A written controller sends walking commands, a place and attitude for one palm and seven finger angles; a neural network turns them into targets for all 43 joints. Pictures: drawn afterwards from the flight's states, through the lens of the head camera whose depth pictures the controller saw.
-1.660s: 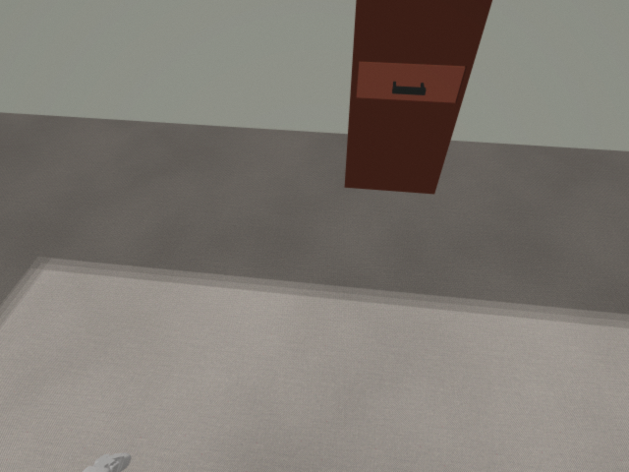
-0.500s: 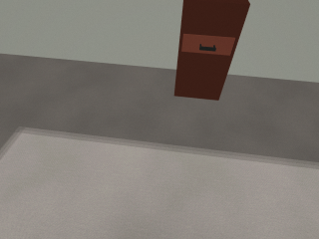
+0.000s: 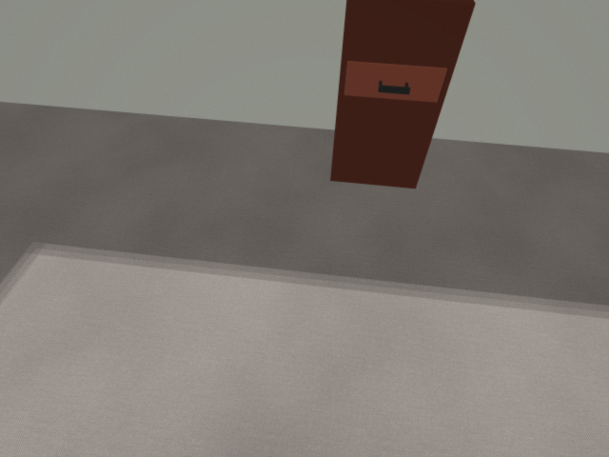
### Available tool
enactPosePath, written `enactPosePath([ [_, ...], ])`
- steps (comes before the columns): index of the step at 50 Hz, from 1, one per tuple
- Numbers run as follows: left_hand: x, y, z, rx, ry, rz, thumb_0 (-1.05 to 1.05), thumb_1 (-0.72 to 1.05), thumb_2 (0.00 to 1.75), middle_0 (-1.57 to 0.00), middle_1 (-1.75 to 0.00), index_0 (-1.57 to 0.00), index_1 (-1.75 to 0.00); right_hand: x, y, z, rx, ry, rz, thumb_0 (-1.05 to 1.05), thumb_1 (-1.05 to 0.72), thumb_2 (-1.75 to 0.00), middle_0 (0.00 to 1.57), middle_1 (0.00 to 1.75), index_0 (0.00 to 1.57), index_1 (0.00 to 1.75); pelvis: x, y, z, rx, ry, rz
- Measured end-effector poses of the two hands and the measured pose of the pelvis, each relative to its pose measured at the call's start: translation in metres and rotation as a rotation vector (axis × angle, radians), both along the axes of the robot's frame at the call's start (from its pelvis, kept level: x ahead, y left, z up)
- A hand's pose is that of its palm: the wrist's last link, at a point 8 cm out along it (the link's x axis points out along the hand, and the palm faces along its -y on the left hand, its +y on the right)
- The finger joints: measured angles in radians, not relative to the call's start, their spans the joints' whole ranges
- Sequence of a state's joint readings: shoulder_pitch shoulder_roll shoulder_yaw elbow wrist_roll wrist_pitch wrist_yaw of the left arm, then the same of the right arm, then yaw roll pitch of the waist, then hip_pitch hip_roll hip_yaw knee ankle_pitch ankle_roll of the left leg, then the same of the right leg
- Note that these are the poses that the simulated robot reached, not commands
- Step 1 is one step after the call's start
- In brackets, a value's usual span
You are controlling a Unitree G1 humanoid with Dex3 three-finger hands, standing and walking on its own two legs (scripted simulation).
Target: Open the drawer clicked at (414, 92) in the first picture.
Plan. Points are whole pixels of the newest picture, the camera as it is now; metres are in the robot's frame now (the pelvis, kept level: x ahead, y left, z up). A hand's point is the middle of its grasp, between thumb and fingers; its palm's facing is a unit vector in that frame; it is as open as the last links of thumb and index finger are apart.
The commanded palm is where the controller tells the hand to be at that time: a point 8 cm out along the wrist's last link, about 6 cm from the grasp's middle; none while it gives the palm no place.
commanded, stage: walk to a spot facing it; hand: left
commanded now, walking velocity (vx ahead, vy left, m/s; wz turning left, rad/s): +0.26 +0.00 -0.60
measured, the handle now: (393, 87) +1.47 -0.25 -0.23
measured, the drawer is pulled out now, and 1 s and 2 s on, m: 0.00 0.00 0.00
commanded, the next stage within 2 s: none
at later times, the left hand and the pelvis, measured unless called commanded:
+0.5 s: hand out of the picture +0.03 +0.17 -0.17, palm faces -0.13 -0.98 -0.17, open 7.4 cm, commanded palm none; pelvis +0.07 -0.01 +0.00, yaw -13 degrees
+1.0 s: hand (275, 278) +0.47 +0.10 -0.15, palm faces -0.54 -0.81 -0.21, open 7.4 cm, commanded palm none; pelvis +0.24 +0.00 +0.00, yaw -33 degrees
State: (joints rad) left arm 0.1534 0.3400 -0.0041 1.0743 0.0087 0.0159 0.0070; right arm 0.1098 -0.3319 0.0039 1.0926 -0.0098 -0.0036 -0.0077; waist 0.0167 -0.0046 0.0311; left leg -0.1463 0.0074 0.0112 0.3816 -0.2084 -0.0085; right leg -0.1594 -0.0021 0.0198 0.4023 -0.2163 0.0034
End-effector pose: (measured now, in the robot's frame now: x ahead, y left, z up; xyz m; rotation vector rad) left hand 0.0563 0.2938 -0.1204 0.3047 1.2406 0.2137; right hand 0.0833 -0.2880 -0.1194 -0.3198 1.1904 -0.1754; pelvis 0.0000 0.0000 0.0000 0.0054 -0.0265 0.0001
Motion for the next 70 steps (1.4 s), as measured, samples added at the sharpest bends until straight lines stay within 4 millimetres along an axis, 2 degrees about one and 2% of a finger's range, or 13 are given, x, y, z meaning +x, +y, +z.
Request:
enactPosePath([
  [7, -0.005, -0.025, -0.015, -0.052, 0.050, -0.043, 0.00, 0.90, 0.90, -0.20, -0.30, -0.20, -0.30, -0.022, 0.014, -0.016, 0.063, -0.015, -0.078, 0.00, -0.91, -0.89, 0.20, 0.30, 0.20, 0.30, 0.000, -0.005, -0.009, 0.011, 0.006, -0.075],
  [15, -0.019, -0.069, -0.026, -0.107, 0.071, -0.023, 0.00, 0.90, 0.90, -0.21, -0.30, -0.20, -0.30, -0.047, 0.008, -0.038, 0.116, 0.077, -0.154, 0.00, -0.91, -0.89, 0.20, 0.30, 0.20, 0.30, 0.023, -0.022, -0.018, -0.007, 0.011, -0.127],
  [21, -0.037, -0.083, -0.016, -0.151, 0.221, -0.033, 0.00, 0.90, 0.90, -0.21, -0.30, -0.20, -0.30, -0.009, 0.012, -0.017, 0.124, -0.006, -0.202, 0.01, -0.91, -0.90, 0.20, 0.30, 0.20, 0.30, 0.049, -0.019, -0.003, 0.007, 0.030, -0.187],
  [26, -0.017, -0.071, -0.016, -0.159, 0.287, -0.052, 0.00, 0.90, 0.90, -0.21, -0.30, -0.20, -0.30, 0.040, 0.023, -0.006, 0.119, -0.087, -0.223, 0.01, -0.91, -0.90, 0.20, 0.30, 0.20, 0.30, 0.078, -0.007, -0.002, 0.002, 0.044, -0.238],
  [30, 0.026, -0.048, -0.029, -0.151, 0.287, -0.072, 0.00, 0.90, 0.90, -0.21, -0.30, -0.20, -0.30, 0.084, 0.037, -0.003, 0.097, -0.150, -0.226, 0.01, -0.91, -0.90, 0.20, 0.30, 0.20, 0.30, 0.112, 0.008, -0.010, -0.008, 0.048, -0.278],
  [33, 0.075, -0.028, -0.046, -0.142, 0.272, -0.120, 0.00, 0.90, 0.90, -0.21, -0.30, -0.20, -0.30, 0.104, 0.045, -0.006, 0.064, -0.207, -0.254, 0.00, -0.91, -0.90, 0.20, 0.30, 0.20, 0.30, 0.134, 0.019, -0.022, -0.016, 0.040, -0.332],
  [39, 0.220, -0.028, -0.035, -0.126, 0.112, -0.302, 0.01, 0.91, 0.90, -0.20, -0.29, -0.19, -0.30, 0.076, 0.069, -0.001, 0.074, -0.139, -0.418, 0.00, -0.91, -0.89, 0.20, 0.30, 0.20, 0.30, 0.172, 0.022, -0.008, -0.017, 0.030, -0.432],
  [45, 0.354, -0.078, -0.012, -0.140, -0.056, -0.479, 0.00, 0.91, 0.90, -0.20, -0.29, -0.19, -0.30, 0.019, 0.083, -0.003, 0.073, 0.026, -0.620, -0.01, -0.93, -0.89, 0.20, 0.30, 0.20, 0.30, 0.211, 0.015, 0.000, -0.009, 0.038, -0.515],
  [52, 0.462, -0.188, -0.005, -0.197, -0.132, -0.685, 0.00, 0.91, 0.90, -0.20, -0.29, -0.19, -0.30, -0.031, 0.116, -0.007, 0.154, 0.254, -0.806, 0.00, -0.92, -0.90, 0.20, 0.30, 0.20, 0.30, 0.257, -0.016, -0.005, -0.002, 0.035, -0.591],
  [57, 0.511, -0.284, -0.015, -0.249, -0.170, -0.810, 0.00, 0.91, 0.90, -0.20, -0.29, -0.19, -0.30, -0.037, 0.130, -0.018, 0.256, 0.387, -0.910, 0.00, -0.91, -0.90, 0.20, 0.30, 0.20, 0.30, 0.290, -0.060, -0.020, -0.003, 0.039, -0.636],
  [60, 0.523, -0.318, -0.025, -0.271, -0.200, -0.824, 0.00, 0.91, 0.90, -0.20, -0.29, -0.19, -0.30, -0.021, 0.117, -0.029, 0.301, 0.412, -0.943, 0.00, -0.91, -0.90, 0.20, 0.30, 0.20, 0.30, 0.305, -0.086, -0.030, 0.004, 0.027, -0.656],
  [65, 0.508, -0.315, -0.028, -0.231, -0.069, -0.792, 0.00, 0.90, 0.90, -0.20, -0.30, -0.20, -0.30, 0.056, 0.048, -0.034, 0.246, 0.227, -0.921, 0.01, -0.91, -0.90, 0.20, 0.30, 0.20, 0.30, 0.334, -0.110, -0.017, -0.012, 0.019, -0.693],
  [70, 0.526, -0.285, -0.021, -0.147, -0.035, -0.709, -0.03, 0.95, 0.90, -0.21, -0.30, -0.20, -0.30, 0.148, -0.023, -0.027, 0.172, 0.008, -0.848, 0.01, -0.92, -0.90, 0.20, 0.30, 0.20, 0.30, 0.367, -0.128, -0.009, -0.022, 0.029, -0.712],
])
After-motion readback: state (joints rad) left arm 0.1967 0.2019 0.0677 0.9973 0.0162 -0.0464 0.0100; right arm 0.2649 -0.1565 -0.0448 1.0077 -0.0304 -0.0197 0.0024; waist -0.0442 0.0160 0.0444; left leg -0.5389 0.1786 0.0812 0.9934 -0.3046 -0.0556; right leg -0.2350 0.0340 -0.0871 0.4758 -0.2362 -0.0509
